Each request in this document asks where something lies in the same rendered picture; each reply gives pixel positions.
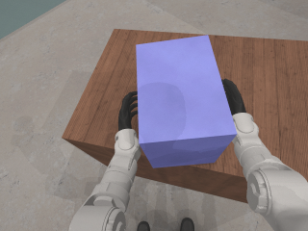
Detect robot right upper arm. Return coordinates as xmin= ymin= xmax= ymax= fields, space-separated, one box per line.
xmin=246 ymin=169 xmax=308 ymax=231

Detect right robot forearm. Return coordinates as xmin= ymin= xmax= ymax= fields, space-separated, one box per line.
xmin=232 ymin=113 xmax=308 ymax=184

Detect carton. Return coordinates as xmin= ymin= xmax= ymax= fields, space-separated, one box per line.
xmin=136 ymin=35 xmax=237 ymax=168

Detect left robot forearm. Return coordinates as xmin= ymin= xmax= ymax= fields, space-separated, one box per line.
xmin=68 ymin=128 xmax=141 ymax=231

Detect robot right hand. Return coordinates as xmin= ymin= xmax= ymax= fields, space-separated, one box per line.
xmin=221 ymin=78 xmax=246 ymax=115

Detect robot right foot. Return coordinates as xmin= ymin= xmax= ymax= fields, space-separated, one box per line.
xmin=180 ymin=218 xmax=194 ymax=231

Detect robot left hand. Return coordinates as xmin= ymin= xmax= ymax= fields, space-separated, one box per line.
xmin=118 ymin=91 xmax=139 ymax=131

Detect robot foot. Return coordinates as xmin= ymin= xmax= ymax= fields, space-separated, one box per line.
xmin=137 ymin=221 xmax=150 ymax=231
xmin=180 ymin=218 xmax=194 ymax=231

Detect pedestal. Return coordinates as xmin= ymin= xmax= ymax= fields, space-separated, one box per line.
xmin=62 ymin=29 xmax=308 ymax=204

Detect robot left upper arm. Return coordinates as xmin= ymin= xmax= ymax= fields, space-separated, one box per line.
xmin=69 ymin=205 xmax=126 ymax=231

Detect robot left foot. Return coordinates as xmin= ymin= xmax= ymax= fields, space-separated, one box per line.
xmin=137 ymin=221 xmax=150 ymax=231

